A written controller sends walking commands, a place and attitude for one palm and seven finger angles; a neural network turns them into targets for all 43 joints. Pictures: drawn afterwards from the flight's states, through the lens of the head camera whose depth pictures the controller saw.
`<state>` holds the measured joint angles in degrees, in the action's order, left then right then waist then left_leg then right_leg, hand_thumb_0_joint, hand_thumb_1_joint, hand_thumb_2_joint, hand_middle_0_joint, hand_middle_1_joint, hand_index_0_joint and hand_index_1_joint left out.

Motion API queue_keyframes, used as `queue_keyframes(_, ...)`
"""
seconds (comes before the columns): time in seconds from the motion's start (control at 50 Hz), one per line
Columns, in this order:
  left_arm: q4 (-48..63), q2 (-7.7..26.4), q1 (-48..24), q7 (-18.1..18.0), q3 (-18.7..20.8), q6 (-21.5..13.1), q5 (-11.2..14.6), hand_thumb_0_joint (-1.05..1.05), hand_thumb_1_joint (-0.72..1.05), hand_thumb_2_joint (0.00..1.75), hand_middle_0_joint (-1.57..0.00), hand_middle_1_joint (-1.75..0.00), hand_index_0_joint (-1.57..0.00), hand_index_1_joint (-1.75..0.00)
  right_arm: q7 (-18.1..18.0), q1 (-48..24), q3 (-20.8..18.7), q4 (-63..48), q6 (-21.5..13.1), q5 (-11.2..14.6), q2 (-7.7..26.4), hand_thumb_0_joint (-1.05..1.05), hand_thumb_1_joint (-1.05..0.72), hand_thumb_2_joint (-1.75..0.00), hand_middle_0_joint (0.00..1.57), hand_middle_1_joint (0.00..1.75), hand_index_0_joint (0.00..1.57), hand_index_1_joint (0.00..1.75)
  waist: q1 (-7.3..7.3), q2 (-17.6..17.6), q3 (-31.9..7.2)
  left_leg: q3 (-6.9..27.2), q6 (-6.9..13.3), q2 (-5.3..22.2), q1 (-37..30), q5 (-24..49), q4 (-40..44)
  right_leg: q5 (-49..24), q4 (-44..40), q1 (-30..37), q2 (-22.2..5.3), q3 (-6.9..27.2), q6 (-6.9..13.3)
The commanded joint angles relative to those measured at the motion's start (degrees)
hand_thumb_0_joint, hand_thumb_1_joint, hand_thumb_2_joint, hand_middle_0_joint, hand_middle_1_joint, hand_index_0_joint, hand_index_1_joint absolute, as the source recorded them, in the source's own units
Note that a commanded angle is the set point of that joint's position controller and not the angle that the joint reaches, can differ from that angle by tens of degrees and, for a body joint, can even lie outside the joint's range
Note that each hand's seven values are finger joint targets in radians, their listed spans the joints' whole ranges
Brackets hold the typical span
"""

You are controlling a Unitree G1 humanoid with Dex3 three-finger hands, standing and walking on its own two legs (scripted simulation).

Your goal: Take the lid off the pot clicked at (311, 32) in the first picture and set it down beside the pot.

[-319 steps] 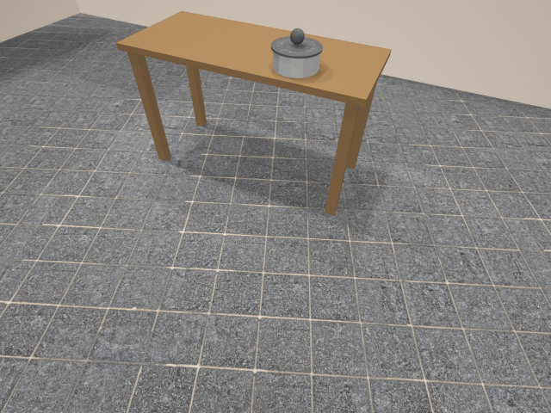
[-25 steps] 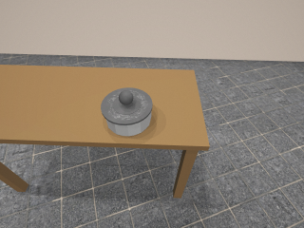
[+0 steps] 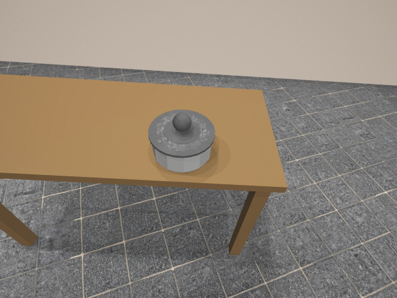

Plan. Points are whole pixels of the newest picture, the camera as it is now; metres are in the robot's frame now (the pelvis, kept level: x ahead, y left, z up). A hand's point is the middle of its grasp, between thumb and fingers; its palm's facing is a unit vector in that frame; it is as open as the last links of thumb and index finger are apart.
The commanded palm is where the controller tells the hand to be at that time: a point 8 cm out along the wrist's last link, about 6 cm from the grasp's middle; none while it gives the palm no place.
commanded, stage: look again from close up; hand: left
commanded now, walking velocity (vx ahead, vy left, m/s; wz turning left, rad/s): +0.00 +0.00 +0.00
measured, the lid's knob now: (182, 122) +0.57 +0.09 +0.01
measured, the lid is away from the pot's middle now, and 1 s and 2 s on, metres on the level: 0.00 0.00 0.00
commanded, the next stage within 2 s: shuffle to correct the standing spot in 0.64 s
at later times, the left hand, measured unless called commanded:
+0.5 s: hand out of the picture +0.01 +0.17 -0.18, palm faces +0.01 -0.99 -0.16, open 7.4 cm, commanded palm none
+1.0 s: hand out of the picture +0.00 +0.16 -0.18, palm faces -0.01 -0.99 -0.16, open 7.4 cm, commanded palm none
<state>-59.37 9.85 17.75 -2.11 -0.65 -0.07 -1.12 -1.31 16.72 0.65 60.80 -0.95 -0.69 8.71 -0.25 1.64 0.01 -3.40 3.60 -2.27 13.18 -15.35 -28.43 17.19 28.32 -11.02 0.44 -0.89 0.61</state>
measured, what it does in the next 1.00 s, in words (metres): stands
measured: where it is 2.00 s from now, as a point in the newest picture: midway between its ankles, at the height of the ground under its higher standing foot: outside the picture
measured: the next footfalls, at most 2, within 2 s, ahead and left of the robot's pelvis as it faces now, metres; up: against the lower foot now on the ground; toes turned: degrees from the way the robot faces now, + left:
left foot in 1.32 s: +0.15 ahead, +0.06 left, +0.00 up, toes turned +4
right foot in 1.70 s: +0.12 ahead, -0.16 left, +0.00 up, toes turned -3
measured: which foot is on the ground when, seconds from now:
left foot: down 0.00-1.00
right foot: down 0.00-1.00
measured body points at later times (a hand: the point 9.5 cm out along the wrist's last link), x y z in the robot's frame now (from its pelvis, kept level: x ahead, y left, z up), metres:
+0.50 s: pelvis +0.02 +0.01 +0.00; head +0.02 +0.02 +0.45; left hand +0.01 +0.22 -0.17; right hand +0.03 -0.22 -0.15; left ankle +0.00 +0.08 -0.74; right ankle -0.02 -0.11 -0.74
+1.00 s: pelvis +0.03 -0.01 +0.00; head +0.03 +0.00 +0.45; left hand +0.00 +0.21 -0.17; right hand +0.01 -0.23 -0.16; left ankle +0.00 +0.08 -0.74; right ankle -0.02 -0.11 -0.74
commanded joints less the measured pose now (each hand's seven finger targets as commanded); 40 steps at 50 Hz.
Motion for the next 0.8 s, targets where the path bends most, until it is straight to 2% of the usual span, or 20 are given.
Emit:
queue_keyframes(0.0,1.6,4.4,4.1,-0.3,0.9,-0.9,-0.1,0.00,0.90,0.90,-0.20,-0.30,-0.20,-0.30,-0.5,1.7,-1.2,-2.3,-1.3,0.3,6.6,0.00,-0.90,-0.90,0.20,0.30,0.20,0.30,-0.51,-2.4,2.4,10.8,0.4,8.9,0.2,2.5,9.8,-4.2,-3.8,-2.2,-4.1,2.8,1.4)
queue_keyframes(0.08,0.7,4.4,4.5,-0.5,0.8,-1.1,0.2,0.00,0.90,0.90,-0.20,-0.30,-0.20,-0.30,-0.6,1.9,-1.2,-1.3,-1.5,0.3,6.5,0.00,-0.90,-0.90,0.20,0.30,0.20,0.30,-0.30,-2.4,0.8,9.5,0.1,8.3,-2.7,9.3,7.8,-7.7,-4.1,-1.7,-4.9,3.8,1.4)
queue_keyframes(0.22,-0.8,4.3,4.9,-0.7,0.7,-1.1,0.3,0.00,0.90,0.90,-0.20,-0.30,-0.20,-0.30,-0.9,2.1,-1.2,0.4,-1.5,0.5,6.1,0.00,-0.90,-0.90,0.20,0.30,0.20,0.30,-0.20,-2.0,0.4,8.3,0.0,8.3,-5.6,17.7,5.9,-11.4,-3.9,-1.3,-5.4,4.0,1.3)
queue_keyframes(0.36,-2.0,4.1,4.9,-0.8,0.5,-0.9,0.3,0.00,0.90,0.90,-0.20,-0.30,-0.20,-0.30,-0.9,1.6,-1.0,1.5,-1.2,0.5,5.7,0.00,-0.90,-0.90,0.20,0.30,0.20,0.30,-0.28,-2.3,3.5,8.0,-0.3,8.0,-4.7,15.6,7.0,-10.7,-4.7,-1.8,-5.6,4.4,1.2)
queue_keyframes(0.4,-2.0,4.3,5.0,-0.8,0.5,-0.9,0.3,0.00,0.90,0.90,-0.20,-0.30,-0.20,-0.30,-0.9,1.3,-1.0,1.6,-1.2,0.6,5.3,0.00,-0.90,-0.90,0.20,0.30,0.20,0.30,-0.50,-1.2,4.1,8.0,-0.1,8.0,-4.4,14.4,7.3,-10.5,-5.2,-1.8,-5.6,4.3,1.2)
queue_keyframes(0.5,-2.1,4.2,5.1,-0.7,0.4,-1.0,0.3,0.00,0.90,0.90,-0.20,-0.30,-0.20,-0.30,-0.9,1.2,-1.1,1.7,-1.2,0.6,5.4,0.00,-0.90,-0.90,0.20,0.30,0.20,0.30,-0.48,-1.2,2.7,7.8,-0.1,8.1,-5.8,15.0,7.4,-11.5,-5.5,-1.3,-5.9,4.6,1.2)
queue_keyframes(0.56,-2.3,4.2,4.9,-0.7,0.3,-1.1,0.3,0.00,0.90,0.90,-0.20,-0.30,-0.20,-0.30,-0.8,0.9,-1.1,1.9,-1.2,0.6,5.5,0.00,-0.90,-0.90,0.20,0.30,0.20,0.30,-0.34,-1.9,3.2,7.6,-0.4,7.9,-5.7,14.2,7.6,-11.6,-5.8,-1.4,-6.0,5.0,1.2)
queue_keyframes(0.68,-2.5,4.2,4.8,-0.7,0.4,-1.2,0.3,0.00,0.90,0.90,-0.20,-0.30,-0.20,-0.30,-0.9,1.3,-1.1,2.2,-1.2,0.6,5.4,0.00,-0.90,-0.90,0.20,0.30,0.20,0.30,-0.31,-1.8,2.2,7.6,-0.4,8.0,-6.8,16.6,7.5,-12.8,-5.8,-0.7,-6.0,5.0,1.2)
queue_keyframes(0.74,-2.7,3.8,5.1,-0.6,0.3,-1.1,0.3,0.00,0.90,0.90,-0.20,-0.30,-0.20,-0.30,-0.9,1.4,-1.1,2.6,-1.2,0.5,5.3,0.00,-0.90,-0.90,0.20,0.30,0.20,0.30,-0.22,-1.5,2.7,7.4,-0.4,8.1,-6.9,12.8,8.0,-10.4,-6.2,-1.1,-5.7,4.7,1.2)
queue_keyframes(0.78,-3.0,3.5,5.0,-0.2,0.3,-0.9,0.1,0.00,0.90,0.90,-0.20,-0.30,-0.20,-0.30,-0.7,1.8,-1.3,2.9,-0.9,0.4,5.6,0.00,-0.90,-0.90,0.20,0.30,0.20,0.30,0.07,-2.1,3.7,8.1,0.0,8.5,-6.4,2.9,9.5,-3.2,-5.5,-2.6,-4.7,3.7,1.3)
